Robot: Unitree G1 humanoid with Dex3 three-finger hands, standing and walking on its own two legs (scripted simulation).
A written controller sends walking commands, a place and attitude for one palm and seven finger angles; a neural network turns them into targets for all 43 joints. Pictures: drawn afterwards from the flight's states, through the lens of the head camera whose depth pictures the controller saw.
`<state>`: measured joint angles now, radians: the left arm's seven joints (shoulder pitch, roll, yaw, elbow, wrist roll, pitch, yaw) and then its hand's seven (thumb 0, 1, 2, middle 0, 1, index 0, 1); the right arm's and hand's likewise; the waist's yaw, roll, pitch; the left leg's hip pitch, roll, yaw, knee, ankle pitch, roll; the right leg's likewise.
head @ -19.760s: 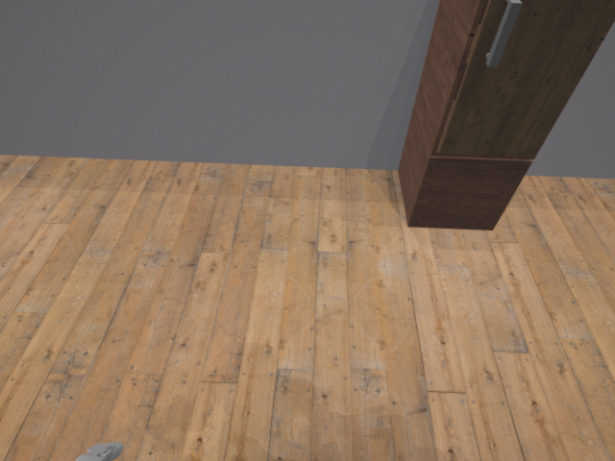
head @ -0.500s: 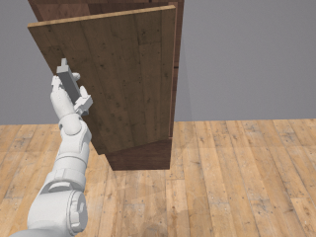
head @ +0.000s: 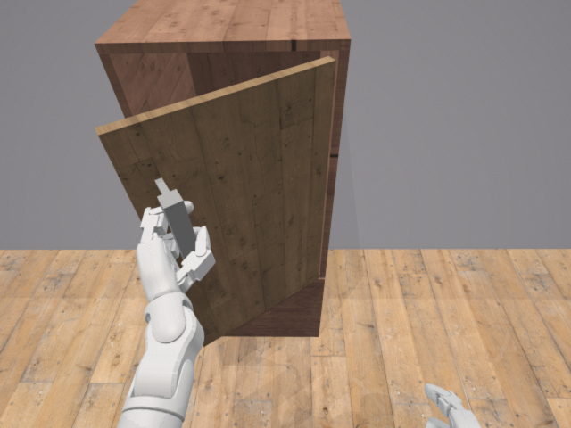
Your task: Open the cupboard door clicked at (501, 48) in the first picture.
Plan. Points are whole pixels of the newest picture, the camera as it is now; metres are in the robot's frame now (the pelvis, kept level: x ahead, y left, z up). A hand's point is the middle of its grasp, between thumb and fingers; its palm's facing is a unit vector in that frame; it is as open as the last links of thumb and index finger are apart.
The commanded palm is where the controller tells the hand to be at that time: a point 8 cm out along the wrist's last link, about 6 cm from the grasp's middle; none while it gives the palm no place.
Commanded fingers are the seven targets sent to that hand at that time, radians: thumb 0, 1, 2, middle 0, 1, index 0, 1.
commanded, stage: pull the door open along its arc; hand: left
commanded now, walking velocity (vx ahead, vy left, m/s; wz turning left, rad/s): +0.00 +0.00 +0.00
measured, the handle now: (180, 229) +0.37 +0.18 +0.10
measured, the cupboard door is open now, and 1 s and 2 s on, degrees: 34 47 50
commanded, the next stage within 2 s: open thumb and fingers to let go in 0.26 s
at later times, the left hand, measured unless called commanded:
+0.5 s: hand (237, 274) +0.29 +0.08 +0.10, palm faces +0.45 -0.89 -0.03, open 6.5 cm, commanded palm +0.24 +0.12 +0.09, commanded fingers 0.00 0.34 0.66 -0.36 -1.29 -0.36 -1.29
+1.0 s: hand (237, 275) +0.29 +0.08 +0.10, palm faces +0.41 -0.91 +0.00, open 13.8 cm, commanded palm +0.24 +0.12 +0.09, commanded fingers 0.00 -0.50 0.30 -0.21 -0.65 -0.21 -0.65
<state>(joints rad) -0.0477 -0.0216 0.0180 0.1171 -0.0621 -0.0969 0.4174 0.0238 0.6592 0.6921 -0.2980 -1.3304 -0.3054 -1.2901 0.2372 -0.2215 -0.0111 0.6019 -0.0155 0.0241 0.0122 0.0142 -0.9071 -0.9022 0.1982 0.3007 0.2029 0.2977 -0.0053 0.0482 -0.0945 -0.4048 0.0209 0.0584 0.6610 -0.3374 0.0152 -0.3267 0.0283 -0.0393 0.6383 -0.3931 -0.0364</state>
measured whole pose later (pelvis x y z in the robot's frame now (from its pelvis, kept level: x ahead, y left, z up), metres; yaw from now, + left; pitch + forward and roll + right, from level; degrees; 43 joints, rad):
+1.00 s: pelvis -0.03 -0.03 +0.00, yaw +3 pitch +1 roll +0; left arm -0.07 -0.08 -0.12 0.14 0.01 -0.02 0.52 0.00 -0.43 0.33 -0.30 -1.05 -0.32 -1.05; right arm 0.17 -0.20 0.02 0.64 -0.04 0.08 -0.04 0.01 -0.91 -0.90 0.20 0.30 0.20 0.30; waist 0.00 0.05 -0.06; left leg -0.37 0.02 -0.01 0.64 -0.28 -0.02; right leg -0.28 0.03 -0.10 0.63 -0.37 -0.07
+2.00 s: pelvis -0.02 -0.01 +0.00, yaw +2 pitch +1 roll +0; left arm 0.29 0.13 -0.11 -0.20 -0.11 -0.07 0.02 -0.01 -0.50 0.30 -0.19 -0.32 -0.18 -0.31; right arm 0.20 -0.21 0.06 0.51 0.01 -0.02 -0.02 0.02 -0.90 -0.90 0.20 0.30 0.20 0.30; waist 0.02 0.04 -0.04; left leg -0.38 0.01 0.03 0.69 -0.32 0.01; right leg -0.29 0.02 -0.07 0.67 -0.39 -0.04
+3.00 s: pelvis -0.02 +0.00 -0.01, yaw +3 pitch +1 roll -1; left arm 0.48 0.25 0.14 -0.36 -0.28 -0.06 -0.22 -0.01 -0.50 0.30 -0.16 -0.30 -0.15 -0.30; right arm 0.24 -0.23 0.07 0.54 0.04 -0.20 -0.08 0.02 -0.90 -0.90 0.20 0.30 0.21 0.30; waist 0.05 0.06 -0.06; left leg -0.40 0.01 0.00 0.73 -0.34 0.02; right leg -0.29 0.02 -0.10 0.67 -0.40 -0.03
